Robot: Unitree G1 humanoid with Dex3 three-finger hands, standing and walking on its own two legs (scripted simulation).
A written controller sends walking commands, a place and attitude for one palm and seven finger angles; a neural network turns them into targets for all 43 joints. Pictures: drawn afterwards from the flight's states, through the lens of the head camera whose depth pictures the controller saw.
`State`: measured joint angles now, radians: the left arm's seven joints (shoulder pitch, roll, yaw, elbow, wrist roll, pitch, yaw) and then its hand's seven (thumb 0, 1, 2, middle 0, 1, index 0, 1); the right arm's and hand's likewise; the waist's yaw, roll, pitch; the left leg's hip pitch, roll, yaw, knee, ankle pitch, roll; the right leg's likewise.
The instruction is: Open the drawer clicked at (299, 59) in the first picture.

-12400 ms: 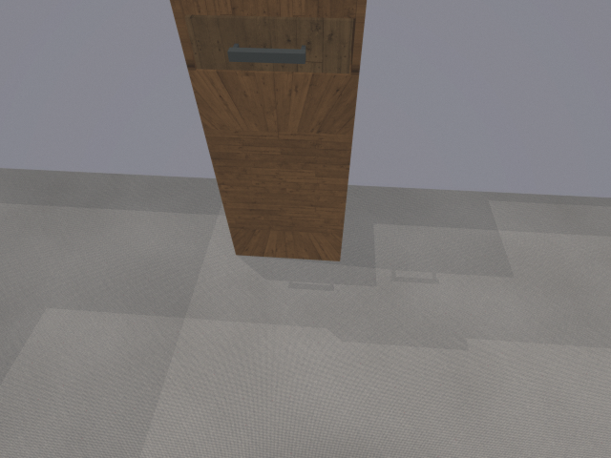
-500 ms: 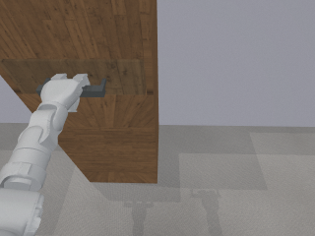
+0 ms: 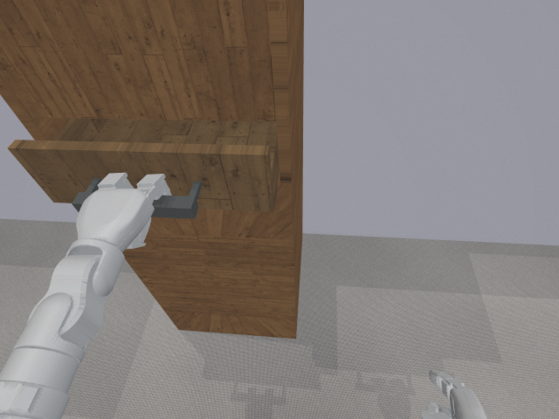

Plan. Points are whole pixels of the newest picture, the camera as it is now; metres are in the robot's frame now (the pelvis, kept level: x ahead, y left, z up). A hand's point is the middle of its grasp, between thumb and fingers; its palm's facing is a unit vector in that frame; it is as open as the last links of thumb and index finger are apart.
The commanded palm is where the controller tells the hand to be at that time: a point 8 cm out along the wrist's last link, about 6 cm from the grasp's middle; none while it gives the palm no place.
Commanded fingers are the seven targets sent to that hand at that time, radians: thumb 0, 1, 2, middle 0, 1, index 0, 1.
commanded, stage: pull the drawer open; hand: left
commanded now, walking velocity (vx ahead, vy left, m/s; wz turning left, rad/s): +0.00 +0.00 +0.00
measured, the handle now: (141, 195) +0.40 +0.24 +0.11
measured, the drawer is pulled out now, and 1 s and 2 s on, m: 0.07 0.18 0.29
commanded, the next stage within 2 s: none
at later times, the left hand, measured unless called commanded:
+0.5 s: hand (122, 266) +0.29 +0.24 +0.09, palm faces +0.00 -0.08 -1.00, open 5.9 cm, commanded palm +0.25 +0.25 +0.15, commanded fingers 0.00 0.90 0.90 -0.40 -1.35 -0.40 -1.35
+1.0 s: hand (104, 309) +0.23 +0.24 +0.08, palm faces +0.02 -0.08 -1.00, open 5.9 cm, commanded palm +0.20 +0.25 +0.15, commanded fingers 0.00 0.90 0.90 -0.40 -1.35 -0.40 -1.35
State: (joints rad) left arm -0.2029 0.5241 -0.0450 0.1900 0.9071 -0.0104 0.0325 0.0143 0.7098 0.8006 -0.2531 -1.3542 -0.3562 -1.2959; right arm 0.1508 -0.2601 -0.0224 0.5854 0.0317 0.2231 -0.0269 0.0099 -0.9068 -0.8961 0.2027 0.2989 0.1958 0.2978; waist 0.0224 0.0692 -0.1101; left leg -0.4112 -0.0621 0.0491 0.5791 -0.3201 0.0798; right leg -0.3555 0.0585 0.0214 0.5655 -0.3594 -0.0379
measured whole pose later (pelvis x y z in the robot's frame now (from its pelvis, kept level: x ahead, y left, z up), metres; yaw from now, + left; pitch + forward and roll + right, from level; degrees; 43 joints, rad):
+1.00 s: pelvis -0.02 -0.01 +0.00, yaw +0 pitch +5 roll +0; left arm 0.21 0.55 0.04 -0.13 0.86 -0.05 0.08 0.02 0.69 0.81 -0.27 -1.35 -0.38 -1.30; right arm 0.09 -0.25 0.01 0.60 0.01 0.17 -0.04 0.01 -0.91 -0.90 0.20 0.30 0.20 0.30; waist 0.06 0.08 -0.08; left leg -0.37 -0.05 0.05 0.60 -0.31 0.06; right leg -0.32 0.07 0.02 0.60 -0.36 -0.05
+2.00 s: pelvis -0.02 -0.01 -0.01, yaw -1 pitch +4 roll -1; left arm 0.74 0.57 0.13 -0.48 0.82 -0.07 0.19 0.03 0.69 0.79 -0.27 -1.32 -0.39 -1.30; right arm 0.13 -0.28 0.02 0.53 0.01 0.16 -0.01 0.01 -0.90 -0.90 0.20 0.30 0.20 0.30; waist 0.08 0.09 -0.11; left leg -0.39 -0.03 0.07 0.65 -0.34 0.07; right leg -0.34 0.09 0.03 0.62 -0.36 -0.04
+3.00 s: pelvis -0.05 +0.00 +0.00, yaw +1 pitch +0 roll -1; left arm 0.48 0.48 0.05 -0.38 0.89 -0.02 0.10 0.00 -0.44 0.33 -0.31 -1.21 -0.35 -1.23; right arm 0.12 -0.25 0.04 0.57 -0.01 0.11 -0.02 0.01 -0.90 -0.90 0.20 0.30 0.20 0.30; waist 0.11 0.09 -0.06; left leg -0.34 -0.05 0.03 0.62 -0.29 0.08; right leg -0.27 0.06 -0.01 0.59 -0.32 -0.04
